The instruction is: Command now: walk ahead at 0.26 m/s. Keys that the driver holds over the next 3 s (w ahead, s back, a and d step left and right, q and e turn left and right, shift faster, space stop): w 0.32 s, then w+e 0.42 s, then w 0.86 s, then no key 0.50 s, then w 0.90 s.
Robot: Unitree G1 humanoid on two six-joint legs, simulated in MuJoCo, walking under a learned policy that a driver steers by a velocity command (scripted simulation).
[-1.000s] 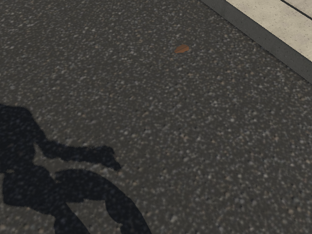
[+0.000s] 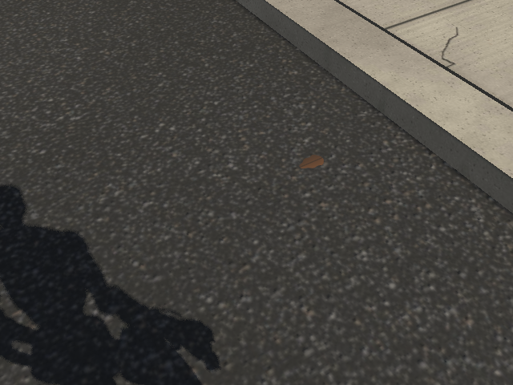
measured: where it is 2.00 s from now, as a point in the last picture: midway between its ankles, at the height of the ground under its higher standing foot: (322, 245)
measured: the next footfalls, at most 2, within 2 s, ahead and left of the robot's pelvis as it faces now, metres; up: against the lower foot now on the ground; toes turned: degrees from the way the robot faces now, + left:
right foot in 0.56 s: +0.41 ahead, -0.12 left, +0.00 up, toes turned -7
left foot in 1.08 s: +0.74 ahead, +0.02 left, +0.00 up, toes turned -16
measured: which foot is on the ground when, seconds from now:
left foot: down 0.00-0.56, up 0.58-1.00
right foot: down 0.00-0.10, up 0.12-0.54, down 0.56-1.00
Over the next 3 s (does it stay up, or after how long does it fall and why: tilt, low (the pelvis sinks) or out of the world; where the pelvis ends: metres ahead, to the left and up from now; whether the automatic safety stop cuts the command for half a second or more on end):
stays up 1.30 -0.23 0.02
